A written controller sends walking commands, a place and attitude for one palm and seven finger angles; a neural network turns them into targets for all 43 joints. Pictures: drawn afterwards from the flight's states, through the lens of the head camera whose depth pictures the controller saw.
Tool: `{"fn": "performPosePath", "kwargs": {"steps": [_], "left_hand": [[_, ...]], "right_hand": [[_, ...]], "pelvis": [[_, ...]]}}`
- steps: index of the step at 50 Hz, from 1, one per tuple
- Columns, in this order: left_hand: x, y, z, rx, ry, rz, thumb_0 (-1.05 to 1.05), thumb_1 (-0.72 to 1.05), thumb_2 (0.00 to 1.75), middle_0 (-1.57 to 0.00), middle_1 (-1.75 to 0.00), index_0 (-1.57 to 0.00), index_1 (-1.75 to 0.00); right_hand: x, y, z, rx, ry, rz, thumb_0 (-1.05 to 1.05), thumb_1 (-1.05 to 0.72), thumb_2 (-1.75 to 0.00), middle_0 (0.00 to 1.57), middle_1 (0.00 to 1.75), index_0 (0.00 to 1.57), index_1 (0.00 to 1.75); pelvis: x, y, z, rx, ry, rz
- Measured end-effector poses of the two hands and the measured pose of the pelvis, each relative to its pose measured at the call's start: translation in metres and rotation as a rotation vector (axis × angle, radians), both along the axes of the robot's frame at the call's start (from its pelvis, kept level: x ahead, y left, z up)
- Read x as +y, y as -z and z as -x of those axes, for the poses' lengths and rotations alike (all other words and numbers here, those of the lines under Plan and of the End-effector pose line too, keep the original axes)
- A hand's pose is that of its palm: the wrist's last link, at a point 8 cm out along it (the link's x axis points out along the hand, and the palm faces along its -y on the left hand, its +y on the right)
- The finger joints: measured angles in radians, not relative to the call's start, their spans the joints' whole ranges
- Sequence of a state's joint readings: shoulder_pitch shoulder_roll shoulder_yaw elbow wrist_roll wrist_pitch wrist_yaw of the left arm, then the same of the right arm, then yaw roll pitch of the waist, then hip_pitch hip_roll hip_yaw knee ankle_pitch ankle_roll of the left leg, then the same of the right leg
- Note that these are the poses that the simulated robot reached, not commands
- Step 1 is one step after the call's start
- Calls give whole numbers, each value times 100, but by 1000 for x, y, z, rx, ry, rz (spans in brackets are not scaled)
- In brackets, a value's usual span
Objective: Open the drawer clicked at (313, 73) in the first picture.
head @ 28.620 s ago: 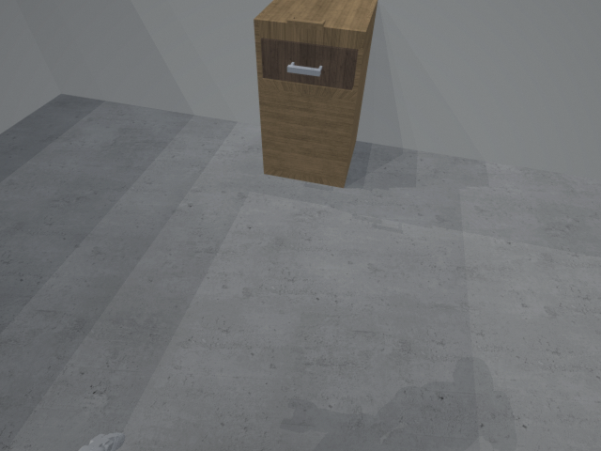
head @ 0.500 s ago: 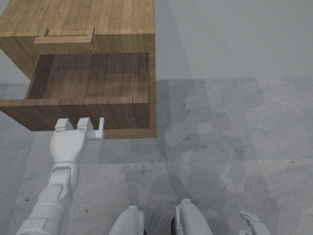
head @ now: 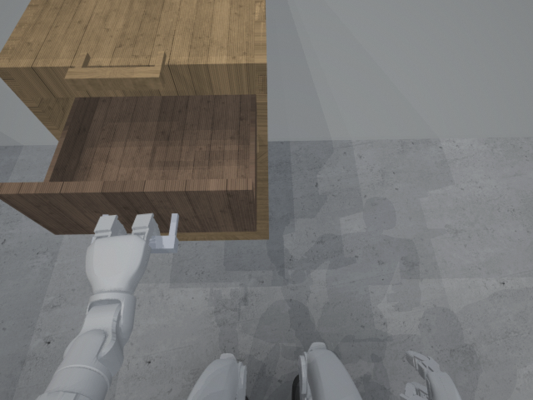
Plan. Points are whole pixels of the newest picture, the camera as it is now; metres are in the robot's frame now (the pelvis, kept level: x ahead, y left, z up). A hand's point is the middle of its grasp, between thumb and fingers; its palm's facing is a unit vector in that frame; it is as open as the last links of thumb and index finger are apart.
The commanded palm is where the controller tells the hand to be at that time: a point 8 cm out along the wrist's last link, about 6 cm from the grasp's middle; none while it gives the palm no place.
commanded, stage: pull the drawer open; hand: left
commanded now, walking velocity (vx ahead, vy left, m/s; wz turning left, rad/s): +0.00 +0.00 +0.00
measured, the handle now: (137, 232) +0.37 +0.23 -0.05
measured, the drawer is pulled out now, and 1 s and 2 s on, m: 0.19 0.23 0.26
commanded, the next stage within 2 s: none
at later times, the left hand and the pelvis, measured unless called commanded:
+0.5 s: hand (131, 279) +0.30 +0.23 -0.07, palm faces -0.04 -0.03 -1.00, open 5.5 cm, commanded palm +0.26 +0.24 -0.02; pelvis +0.00 +0.00 +0.00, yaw +0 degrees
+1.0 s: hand (130, 289) +0.29 +0.23 -0.07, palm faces -0.03 -0.04 -1.00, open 5.5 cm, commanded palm +0.24 +0.25 -0.02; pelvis +0.00 +0.00 +0.00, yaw +0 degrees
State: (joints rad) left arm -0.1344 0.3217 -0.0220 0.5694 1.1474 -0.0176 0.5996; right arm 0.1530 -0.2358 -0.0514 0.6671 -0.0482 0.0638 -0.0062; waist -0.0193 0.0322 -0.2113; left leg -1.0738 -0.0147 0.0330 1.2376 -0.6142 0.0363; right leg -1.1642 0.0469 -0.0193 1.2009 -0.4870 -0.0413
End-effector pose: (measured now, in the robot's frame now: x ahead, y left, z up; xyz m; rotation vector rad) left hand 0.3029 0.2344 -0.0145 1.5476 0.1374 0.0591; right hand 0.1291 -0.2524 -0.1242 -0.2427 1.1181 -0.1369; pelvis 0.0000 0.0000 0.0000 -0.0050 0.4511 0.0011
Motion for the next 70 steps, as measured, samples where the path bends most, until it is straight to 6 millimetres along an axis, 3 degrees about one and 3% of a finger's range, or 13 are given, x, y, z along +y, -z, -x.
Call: {"fn": "performPosePath", "kwargs": {"steps": [27, 70], "left_hand": [[-1, 0, 21, -6, -8, 12, 1, 74, 78, -30, -135, -41, -135], [-2, 0, 48, -11, -21, 6, 1, 73, 78, -30, -135, -41, -135]], "right_hand": [[1, -2, -18, -44, -22, -4, 1, -90, -89, 20, 30, 21, 30], [3, -3, -29, -84, -35, -11, 1, -90, -89, 20, 30, 21, 30]], "pelvis": [[-2, 1, -2, -7, 3, -5], [-3, 3, 0, -19, 6, -8]]}}
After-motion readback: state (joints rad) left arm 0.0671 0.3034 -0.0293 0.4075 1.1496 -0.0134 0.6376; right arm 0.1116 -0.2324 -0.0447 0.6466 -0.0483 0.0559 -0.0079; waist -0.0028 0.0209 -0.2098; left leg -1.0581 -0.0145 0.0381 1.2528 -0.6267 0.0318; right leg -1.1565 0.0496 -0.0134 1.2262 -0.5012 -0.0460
